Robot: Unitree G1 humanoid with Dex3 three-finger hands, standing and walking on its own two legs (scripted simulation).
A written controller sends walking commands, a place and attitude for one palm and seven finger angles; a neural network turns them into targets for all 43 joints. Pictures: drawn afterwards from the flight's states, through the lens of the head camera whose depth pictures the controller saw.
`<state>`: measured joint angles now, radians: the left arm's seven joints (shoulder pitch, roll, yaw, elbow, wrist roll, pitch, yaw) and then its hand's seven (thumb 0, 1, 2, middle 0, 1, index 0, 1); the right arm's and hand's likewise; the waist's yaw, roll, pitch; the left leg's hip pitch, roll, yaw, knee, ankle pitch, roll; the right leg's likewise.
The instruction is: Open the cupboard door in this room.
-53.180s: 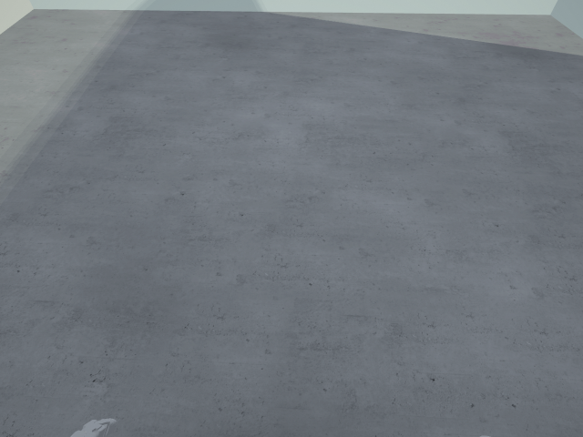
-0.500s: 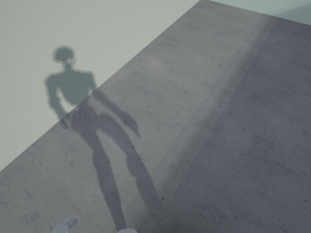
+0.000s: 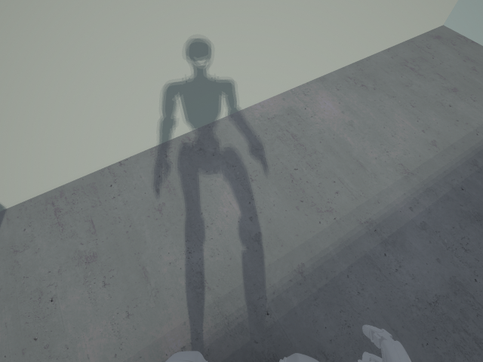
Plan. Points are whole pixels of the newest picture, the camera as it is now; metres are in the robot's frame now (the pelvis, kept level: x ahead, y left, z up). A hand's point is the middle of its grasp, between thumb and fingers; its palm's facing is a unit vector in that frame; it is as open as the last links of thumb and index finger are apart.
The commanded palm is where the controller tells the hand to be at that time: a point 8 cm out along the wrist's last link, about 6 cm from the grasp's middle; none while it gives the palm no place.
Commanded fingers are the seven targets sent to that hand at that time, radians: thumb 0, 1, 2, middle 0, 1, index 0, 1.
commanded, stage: turn to face it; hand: left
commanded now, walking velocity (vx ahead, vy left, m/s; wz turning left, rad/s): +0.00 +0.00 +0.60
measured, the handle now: out of the picture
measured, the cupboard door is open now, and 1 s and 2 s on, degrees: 44 44 44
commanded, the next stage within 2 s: none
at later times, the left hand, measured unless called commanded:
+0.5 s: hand out of the picture +0.05 +0.14 -0.13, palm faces +0.28 -0.93 -0.26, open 7.4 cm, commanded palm none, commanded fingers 0.00 0.90 0.90 -0.20 -0.30 -0.20 -0.30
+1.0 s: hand out of the picture +0.01 +0.16 -0.14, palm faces +0.56 -0.77 -0.31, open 7.4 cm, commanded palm none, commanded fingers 0.00 0.90 0.90 -0.20 -0.30 -0.20 -0.30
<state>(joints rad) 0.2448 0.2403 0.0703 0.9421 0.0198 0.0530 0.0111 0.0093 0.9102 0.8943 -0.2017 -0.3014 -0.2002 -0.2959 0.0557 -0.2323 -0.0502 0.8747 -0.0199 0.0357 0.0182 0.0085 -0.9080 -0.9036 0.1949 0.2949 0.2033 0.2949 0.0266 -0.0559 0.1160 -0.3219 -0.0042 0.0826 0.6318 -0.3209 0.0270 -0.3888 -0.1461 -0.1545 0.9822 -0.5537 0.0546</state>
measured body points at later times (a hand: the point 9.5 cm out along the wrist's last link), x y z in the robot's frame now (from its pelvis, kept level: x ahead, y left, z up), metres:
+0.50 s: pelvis +0.02 -0.06 +0.02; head +0.08 -0.07 +0.47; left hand +0.03 +0.19 -0.11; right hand +0.17 -0.29 -0.14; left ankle -0.04 +0.07 -0.65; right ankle +0.03 -0.16 -0.72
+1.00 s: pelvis +0.04 -0.08 +0.00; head +0.10 -0.07 +0.45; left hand -0.02 +0.20 -0.11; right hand +0.25 -0.25 -0.15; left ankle -0.03 +0.06 -0.72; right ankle +0.11 -0.18 -0.73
